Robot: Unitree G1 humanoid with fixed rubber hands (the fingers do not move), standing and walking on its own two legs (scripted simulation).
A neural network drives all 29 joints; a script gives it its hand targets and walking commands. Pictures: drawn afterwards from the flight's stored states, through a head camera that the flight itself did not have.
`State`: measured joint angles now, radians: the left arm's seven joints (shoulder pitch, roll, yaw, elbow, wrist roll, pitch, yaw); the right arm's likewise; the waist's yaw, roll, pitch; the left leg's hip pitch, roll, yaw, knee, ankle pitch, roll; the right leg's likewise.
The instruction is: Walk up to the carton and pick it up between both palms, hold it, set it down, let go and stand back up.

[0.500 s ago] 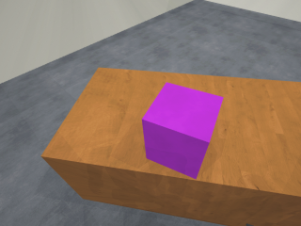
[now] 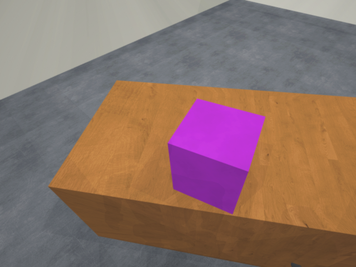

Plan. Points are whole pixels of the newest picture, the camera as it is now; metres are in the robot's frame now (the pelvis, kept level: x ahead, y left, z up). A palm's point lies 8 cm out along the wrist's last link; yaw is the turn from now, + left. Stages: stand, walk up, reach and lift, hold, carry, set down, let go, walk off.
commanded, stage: stand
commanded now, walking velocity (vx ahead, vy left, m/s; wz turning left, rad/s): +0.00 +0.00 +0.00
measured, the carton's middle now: (214, 156) +0.45 -0.08 -0.08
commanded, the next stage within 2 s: walk up in 1.76 s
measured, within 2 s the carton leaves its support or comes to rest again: neither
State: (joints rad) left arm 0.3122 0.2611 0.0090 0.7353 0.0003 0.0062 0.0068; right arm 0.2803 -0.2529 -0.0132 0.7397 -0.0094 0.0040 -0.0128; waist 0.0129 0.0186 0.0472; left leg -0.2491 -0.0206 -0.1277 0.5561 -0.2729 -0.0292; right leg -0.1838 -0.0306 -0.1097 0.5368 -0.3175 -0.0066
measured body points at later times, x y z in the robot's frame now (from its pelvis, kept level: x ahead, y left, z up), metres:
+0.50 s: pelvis +0.00 +0.00 +0.00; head +0.00 +0.00 +0.45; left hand +0.07 +0.26 -0.12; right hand +0.10 -0.26 -0.12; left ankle +0.02 +0.14 -0.73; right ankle -0.02 -0.11 -0.73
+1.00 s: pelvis -0.01 +0.00 +0.00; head +0.00 +0.00 +0.45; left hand +0.04 +0.27 -0.13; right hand +0.07 -0.26 -0.13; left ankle +0.02 +0.14 -0.73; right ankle -0.02 -0.11 -0.73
